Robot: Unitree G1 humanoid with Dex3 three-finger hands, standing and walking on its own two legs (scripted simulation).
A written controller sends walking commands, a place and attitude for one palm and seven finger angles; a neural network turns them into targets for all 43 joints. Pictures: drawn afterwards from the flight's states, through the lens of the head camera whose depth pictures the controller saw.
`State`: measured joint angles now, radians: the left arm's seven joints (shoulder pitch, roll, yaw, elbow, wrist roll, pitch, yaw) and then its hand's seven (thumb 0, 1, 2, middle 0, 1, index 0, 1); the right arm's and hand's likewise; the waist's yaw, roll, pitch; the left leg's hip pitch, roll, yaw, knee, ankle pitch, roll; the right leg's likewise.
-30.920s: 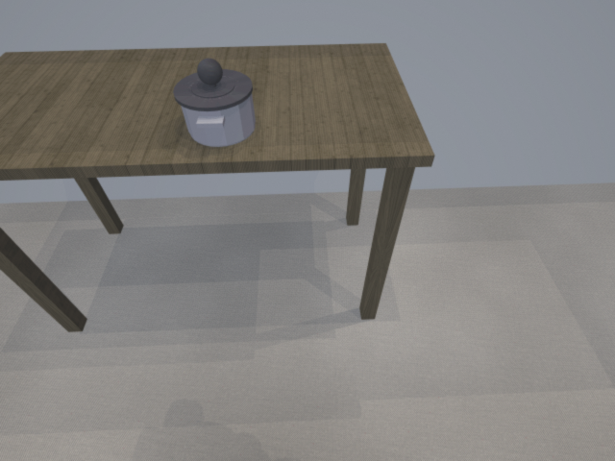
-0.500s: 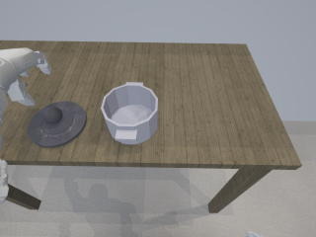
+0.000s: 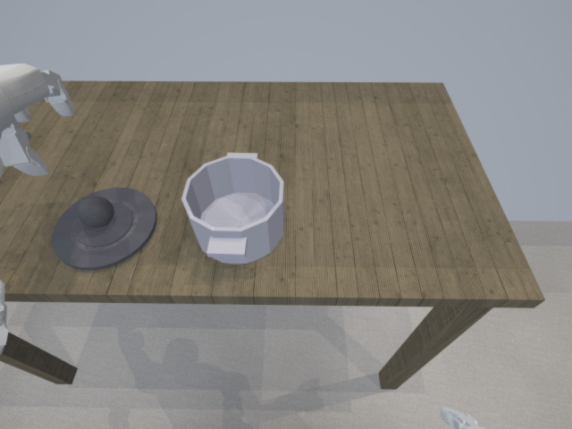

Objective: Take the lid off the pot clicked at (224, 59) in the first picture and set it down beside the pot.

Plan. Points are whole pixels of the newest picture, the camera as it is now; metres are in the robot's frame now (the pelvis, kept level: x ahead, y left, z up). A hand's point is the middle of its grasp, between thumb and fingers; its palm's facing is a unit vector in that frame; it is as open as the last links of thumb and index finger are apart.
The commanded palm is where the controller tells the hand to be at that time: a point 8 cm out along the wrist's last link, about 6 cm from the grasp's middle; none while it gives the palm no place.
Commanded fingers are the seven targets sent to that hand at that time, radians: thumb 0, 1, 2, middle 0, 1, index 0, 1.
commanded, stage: draw the hand back to the body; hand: left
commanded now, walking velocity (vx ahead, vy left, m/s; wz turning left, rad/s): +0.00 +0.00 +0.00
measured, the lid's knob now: (96, 211) +0.43 +0.31 +0.04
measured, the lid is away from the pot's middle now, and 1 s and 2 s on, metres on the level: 0.22 0.22 0.22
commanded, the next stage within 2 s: none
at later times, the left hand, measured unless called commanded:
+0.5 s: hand (20, 177) +0.37 +0.31 +0.18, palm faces -0.25 -0.03 -0.97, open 11.1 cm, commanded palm +0.34 +0.31 +0.25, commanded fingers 0.00 -0.05 0.73 -0.38 -0.80 -0.38 -0.80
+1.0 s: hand (46, 156) +0.34 +0.24 +0.24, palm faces +0.47 -0.85 -0.24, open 10.0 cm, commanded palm +0.28 +0.28 +0.23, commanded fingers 0.00 0.45 0.82 -0.29 -0.54 -0.29 -0.54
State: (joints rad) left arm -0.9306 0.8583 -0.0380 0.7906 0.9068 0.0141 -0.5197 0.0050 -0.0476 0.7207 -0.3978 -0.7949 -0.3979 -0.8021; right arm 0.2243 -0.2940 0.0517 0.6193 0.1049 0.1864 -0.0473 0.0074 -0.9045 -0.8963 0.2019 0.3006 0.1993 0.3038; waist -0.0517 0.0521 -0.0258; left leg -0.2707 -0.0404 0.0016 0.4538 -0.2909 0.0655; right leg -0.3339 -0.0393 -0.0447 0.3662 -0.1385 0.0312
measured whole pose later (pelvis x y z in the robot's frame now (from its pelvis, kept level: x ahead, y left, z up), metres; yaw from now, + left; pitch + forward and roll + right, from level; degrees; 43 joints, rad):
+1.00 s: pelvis +0.02 -0.04 +0.00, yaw -1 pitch -2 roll -1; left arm -0.20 0.45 0.41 0.01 -0.10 -0.09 0.08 0.01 0.22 0.77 -0.34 -0.65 -0.34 -0.66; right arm 0.21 -0.27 0.03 0.68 0.05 -0.08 -0.05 0.01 -0.90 -0.90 0.20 0.30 0.20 0.30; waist 0.02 0.06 0.04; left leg -0.05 0.01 0.00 0.38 -0.31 0.01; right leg -0.15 0.01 -0.04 0.37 -0.19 -0.01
